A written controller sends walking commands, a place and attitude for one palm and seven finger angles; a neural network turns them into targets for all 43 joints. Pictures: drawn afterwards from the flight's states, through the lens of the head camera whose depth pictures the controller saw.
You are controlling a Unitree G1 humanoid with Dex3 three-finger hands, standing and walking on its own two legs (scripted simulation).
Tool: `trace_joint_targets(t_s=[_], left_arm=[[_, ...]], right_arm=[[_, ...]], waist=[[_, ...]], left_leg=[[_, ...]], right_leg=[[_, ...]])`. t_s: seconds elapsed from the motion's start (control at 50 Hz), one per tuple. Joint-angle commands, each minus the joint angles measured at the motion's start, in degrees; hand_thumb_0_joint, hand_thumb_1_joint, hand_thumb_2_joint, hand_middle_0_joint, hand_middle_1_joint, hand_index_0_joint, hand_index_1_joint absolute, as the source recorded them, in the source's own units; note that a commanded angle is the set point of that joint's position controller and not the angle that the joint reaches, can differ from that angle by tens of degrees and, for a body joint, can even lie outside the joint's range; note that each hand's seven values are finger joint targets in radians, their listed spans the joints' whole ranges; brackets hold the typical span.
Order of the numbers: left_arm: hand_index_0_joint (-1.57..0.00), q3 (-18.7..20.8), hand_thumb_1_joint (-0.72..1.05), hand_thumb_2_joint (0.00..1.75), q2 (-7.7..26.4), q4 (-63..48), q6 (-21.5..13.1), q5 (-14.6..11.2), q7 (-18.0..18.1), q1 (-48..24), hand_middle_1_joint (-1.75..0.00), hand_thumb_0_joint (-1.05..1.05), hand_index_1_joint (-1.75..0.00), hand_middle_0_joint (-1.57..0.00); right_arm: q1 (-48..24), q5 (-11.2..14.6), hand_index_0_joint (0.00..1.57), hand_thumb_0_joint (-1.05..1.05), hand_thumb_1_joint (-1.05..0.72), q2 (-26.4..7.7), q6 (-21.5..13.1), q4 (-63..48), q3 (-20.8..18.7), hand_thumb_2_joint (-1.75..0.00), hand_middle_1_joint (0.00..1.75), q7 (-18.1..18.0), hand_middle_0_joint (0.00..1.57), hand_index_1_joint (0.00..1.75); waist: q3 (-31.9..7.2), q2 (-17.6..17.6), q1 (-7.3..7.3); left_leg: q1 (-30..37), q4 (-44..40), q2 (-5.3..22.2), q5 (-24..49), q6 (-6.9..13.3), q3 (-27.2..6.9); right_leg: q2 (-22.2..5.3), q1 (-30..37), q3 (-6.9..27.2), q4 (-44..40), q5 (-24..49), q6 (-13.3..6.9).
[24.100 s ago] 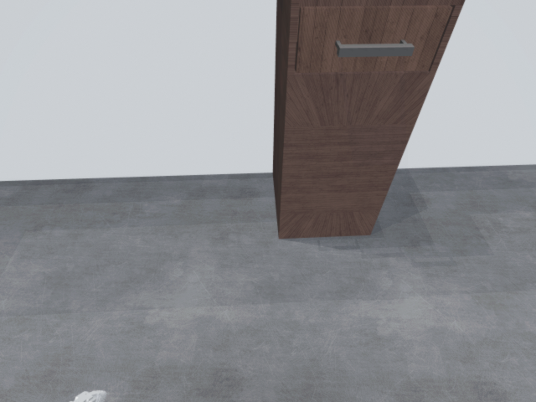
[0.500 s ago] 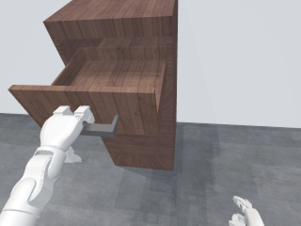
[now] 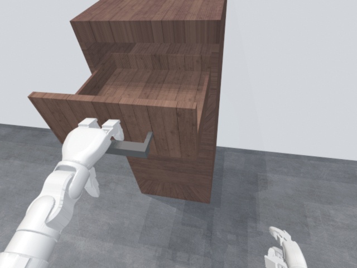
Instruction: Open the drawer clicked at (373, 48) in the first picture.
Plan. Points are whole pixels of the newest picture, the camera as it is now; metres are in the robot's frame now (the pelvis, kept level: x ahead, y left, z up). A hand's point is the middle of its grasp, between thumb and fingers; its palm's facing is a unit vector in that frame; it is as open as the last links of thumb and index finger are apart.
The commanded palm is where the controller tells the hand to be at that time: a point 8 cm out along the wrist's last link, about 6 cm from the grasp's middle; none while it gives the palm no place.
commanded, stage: lift the hand off the handle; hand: left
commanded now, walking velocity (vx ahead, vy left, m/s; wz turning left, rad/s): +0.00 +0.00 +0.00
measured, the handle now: (110, 139) +0.34 +0.22 +0.12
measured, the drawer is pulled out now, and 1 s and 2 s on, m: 0.28 0.27 0.27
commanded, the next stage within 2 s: draw the hand back to the body in 1.22 s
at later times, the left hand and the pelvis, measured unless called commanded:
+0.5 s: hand (95, 147) +0.30 +0.24 +0.13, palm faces +0.04 -0.01 -1.00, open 13.3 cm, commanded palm +0.29 +0.24 +0.24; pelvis +0.00 +0.00 +0.00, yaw +1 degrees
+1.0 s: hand (86, 105) +0.32 +0.22 +0.24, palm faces +0.22 +0.02 -0.97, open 13.2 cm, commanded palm +0.29 +0.23 +0.31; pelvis +0.00 +0.00 +0.00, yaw +1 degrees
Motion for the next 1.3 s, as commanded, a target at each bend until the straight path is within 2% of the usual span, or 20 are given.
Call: trace_joint_targets(t_s=[0.0, 0.08, 0.12, 0.18, 0.22, 0.28, 0.32, 0.38, 0.52, 0.58, 0.62, 0.68, 0.74, 0.78, 0.92, 0.98, 1.02, 1.08, 1.16, 1.28], left_arm=[[-0.30, 7.9, -0.50, 0.30, 12.5, -14.6, -0.5, -0.4, 2.3, -23.1, -1.20, 0.00, -1.20, -0.30], [-0.30, 11.4, -0.50, 0.30, 16.4, -18.2, -1.8, -2.6, 2.2, -24.5, -1.20, 0.00, -1.20, -0.30], [-0.30, 9.0, -0.50, 0.30, 13.1, -18.9, -2.1, -3.3, 2.1, -24.6, -1.20, 0.00, -1.20, -0.30], [-0.30, 14.0, -0.50, 0.30, 18.7, -22.9, -2.7, -4.1, 2.3, -24.6, -1.20, 0.00, -1.20, -0.30], [-0.30, 8.6, -0.50, 0.30, 12.4, -20.2, -1.8, -4.5, 2.0, -25.4, -1.20, 0.00, -1.20, -0.30], [-0.30, 13.8, -0.50, 0.30, 19.3, -19.4, -0.8, -5.1, 1.4, -27.7, -1.20, 0.00, -1.20, -0.30], [-0.30, 10.0, -0.50, 0.30, 15.7, -21.1, -0.9, -4.9, 1.0, -30.9, -1.20, 0.00, -1.20, -0.30], [-0.30, 15.0, -0.50, 0.30, 21.6, -24.5, -1.1, -5.4, 1.0, -31.6, -1.20, 0.00, -1.20, -0.30], [-0.30, 13.5, -0.50, 0.30, 20.4, -23.2, -1.1, -7.4, -0.8, -36.3, -1.20, 0.00, -1.20, -0.30], [-0.30, 18.5, -0.50, 0.30, 26.1, -27.4, -1.7, -8.6, -0.9, -37.3, -1.20, 0.00, -1.20, -0.30], [-0.30, 13.9, -0.50, 0.30, 20.9, -25.0, -1.1, -8.7, -1.3, -37.7, -1.20, 0.00, -1.20, -0.30], [-0.30, 17.9, -0.50, 0.30, 25.2, -24.9, 0.2, -9.7, -2.4, -37.6, -1.20, 0.00, -1.20, -0.30], [-0.30, 13.4, -0.50, 0.30, 21.3, -22.7, 1.8, -9.2, -4.2, -39.8, -1.20, 0.00, -1.20, -0.30], [-0.30, 17.8, -0.50, 0.30, 26.3, -26.7, 1.6, -10.3, -4.8, -41.3, -1.20, 0.00, -1.20, -0.30], [-0.30, 12.2, -0.50, 0.30, 21.3, -22.9, 3.3, -10.5, -7.7, -45.1, -1.20, 0.00, -1.20, -0.30], [-0.30, 13.2, -0.50, 0.30, 22.9, -16.8, 7.3, -9.5, -9.6, -44.8, -1.20, 0.00, -1.20, -0.30], [-0.30, 8.4, -0.50, 0.30, 18.3, -10.1, 11.0, -7.6, -12.1, -43.3, -1.20, 0.00, -1.20, -0.30], [-0.30, 15.2, -0.50, 0.30, 25.6, -13.4, 13.1, -7.2, -15.1, -39.1, -1.20, 0.00, -1.20, -0.30], [-0.30, 11.1, -0.50, 0.30, 21.0, -12.3, 15.5, -7.3, -20.2, -31.9, -1.20, 0.00, -1.20, -0.30], [-0.30, 21.1, -0.50, 0.30, 31.9, -25.0, 10.0, -9.3, -20.9, -35.8, -1.20, 0.00, -1.20, -0.30]], right_arm=[[-8.6, -0.1, 0.20, 0.00, -0.90, -5.1, -3.4, -9.8, -1.5, -0.90, 0.30, -0.4, 0.20, 0.30], [-8.8, 0.3, 0.20, 0.00, -0.90, -5.7, -3.7, -10.0, -1.8, -0.90, 0.30, -0.7, 0.20, 0.30], [-8.9, 0.2, 0.20, 0.00, -0.90, -4.9, -4.0, -10.0, -1.8, -0.90, 0.30, -0.6, 0.20, 0.30], [-9.1, 0.3, 0.20, 0.00, -0.90, -5.8, -4.4, -10.4, -1.8, -0.90, 0.30, -0.4, 0.20, 0.30], [-9.2, 0.4, 0.20, 0.00, -0.90, -4.7, -4.3, -9.7, -1.6, -0.90, 0.30, 0.0, 0.20, 0.30], [-9.3, 0.9, 0.20, 0.00, -0.90, -6.1, -4.1, -9.5, -1.4, -0.90, 0.30, -0.3, 0.20, 0.30], [-9.8, 0.7, 0.20, 0.00, -0.90, -5.1, -4.3, -9.7, -1.2, -0.90, 0.30, -0.2, 0.20, 0.30], [-10.2, 0.7, 0.20, 0.00, -0.90, -5.7, -4.6, -10.0, -1.2, -0.90, 0.30, -0.3, 0.20, 0.30], [-10.0, 0.9, 0.20, 0.00, -0.90, -5.2, -4.7, -9.4, -0.5, -0.90, 0.30, -0.2, 0.20, 0.30], [-10.7, 1.0, 0.20, 0.00, -0.90, -5.7, -5.0, -10.1, -0.5, -0.90, 0.30, 0.0, 0.20, 0.30], [-10.0, 0.8, 0.20, 0.00, -0.90, -4.9, -4.8, -9.5, -0.4, -0.90, 0.30, 0.4, 0.20, 0.30], [-11.2, 1.4, 0.20, 0.00, -0.90, -6.0, -4.5, -10.0, -0.3, -0.90, 0.30, 0.9, 0.20, 0.30], [-11.0, 1.3, 0.20, 0.00, -0.90, -6.0, -3.7, -9.7, -0.1, -0.90, 0.30, 1.4, 0.20, 0.30], [-12.0, 1.6, 0.20, 0.00, -0.90, -6.4, -3.9, -10.7, 0.0, -0.90, 0.30, 1.5, 0.20, 0.30], [-11.6, 1.7, 0.20, 0.00, -0.90, -5.7, -3.5, -10.3, 0.4, -0.90, 0.30, 2.3, 0.20, 0.30], [-12.8, 2.5, 0.20, 0.00, -0.90, -6.9, -2.6, -10.3, 0.3, -0.90, 0.30, 2.8, 0.20, 0.30], [-12.5, 2.6, 0.20, 0.00, -0.90, -6.7, -1.1, -10.3, 0.7, -0.90, 0.30, 3.6, 0.20, 0.30], [-13.5, 2.9, 0.20, 0.00, -0.90, -8.2, 0.3, -12.9, 0.3, -0.90, 0.30, 4.4, 0.20, 0.30], [-13.2, 3.5, 0.20, 0.00, -0.90, -8.3, 2.9, -15.5, 0.6, -0.90, 0.30, 5.1, 0.20, 0.30], [-11.8, 2.5, 0.20, 0.00, -0.90, -8.8, 1.2, -16.7, -0.2, -0.90, 0.30, 4.5, 0.20, 0.30]], waist=[[-14.4, -0.9, -2.25], [-14.1, -1.9, -2.52], [-13.5, -0.5, -2.60], [-15.9, 0.2, -1.48], [-13.0, -0.6, -2.91], [-12.9, -2.3, -2.36], [-14.8, -0.7, -2.81], [-17.6, 0.3, -1.81], [-16.6, 0.1, -2.94], [-19.3, 1.4, -1.87], [-17.5, 0.6, -2.84], [-17.3, 0.3, -1.88], [-15.3, 0.7, -2.35], [-18.5, 0.6, -1.47], [-16.2, -0.7, -2.48], [-14.7, -0.5, -1.58], [-12.1, -3.0, -1.74], [-16.7, -4.0, 0.41], [-11.3, -8.4, -0.83], [-18.5, -4.2, -0.72]], left_leg=[[-4.1, -5.6, -2.4, 4.2, 1.5, 1.7], [-2.9, -6.0, -2.1, 4.4, 1.6, 1.5], [-2.8, -6.5, -2.2, 5.3, 1.5, 1.1], [-1.6, -6.3, -2.1, 7.7, 1.2, 0.9], [-2.0, -6.7, -2.0, 6.5, 1.3, 1.0], [-2.4, -7.2, -1.9, 4.9, 1.3, 1.0], [-1.4, -7.2, -2.2, 5.3, 1.4, 1.0], [-0.1, -6.6, -2.1, 7.5, 1.3, 0.7], [-0.2, -6.7, -2.3, 7.7, 1.2, 0.7], [1.0, -5.8, -2.2, 9.7, 0.9, 0.2], [0.2, -6.2, -2.2, 10.2, 0.9, 0.5], [-0.3, -6.1, -1.9, 9.2, 0.6, 0.1], [-1.4, -7.2, -2.1, 8.2, 0.6, 0.3], [-0.1, -6.3, -2.0, 8.9, 0.6, -0.3], [-1.6, -7.5, -2.0, 7.2, 0.6, -0.2], [-3.3, -7.5, -1.6, 5.4, 0.3, 0.1], [-5.8, -8.3, -1.6, 4.8, 0.6, 0.8], [-6.2, -6.3, -1.3, 7.5, 1.1, 1.3], [-8.8, -6.7, -0.7, 4.0, 2.0, 2.2], [-6.1, -3.4, -1.4, 6.6, 2.5, 1.9]], right_leg=[[2.6, 12.7, 1.5, -3.8, -3.9, -1.7], [2.9, 13.5, 1.8, -4.6, -3.5, -1.4], [3.0, 13.2, 1.2, -4.5, -2.8, -1.6], [3.1, 15.4, 1.6, -4.1, -0.3, -1.7], [3.0, 12.8, 0.9, -4.8, -2.0, -1.5], [2.9, 14.1, 1.5, -5.6, -3.0, -1.4], [2.7, 14.0, 1.2, -5.5, -3.0, -1.4], [2.8, 16.2, 1.8, -5.2, -0.7, -1.6], [2.6, 15.1, 1.2, -5.9, -0.7, -1.3], [2.6, 17.3, 1.9, -5.3, 1.7, -1.6], [2.4, 15.6, 1.0, -5.4, 1.8, -1.4], [2.4, 16.6, 1.7, -5.4, 1.5, -1.7], [2.3, 15.0, 0.8, -5.7, -0.1, -1.6], [2.4, 17.2, 1.8, -5.2, 1.0, -1.8], [2.4, 14.9, 0.7, -5.5, -1.5, -1.7], [2.2, 14.3, 1.8, -5.2, -2.3, -2.2], [1.9, 13.3, 1.0, -5.0, -3.8, -2.1], [1.7, 17.0, 2.7, -2.9, 0.4, -2.4], [1.8, 13.4, 1.9, -2.8, -3.0, -1.5], [1.7, 16.1, 3.4, -0.8, 0.0, -1.6]])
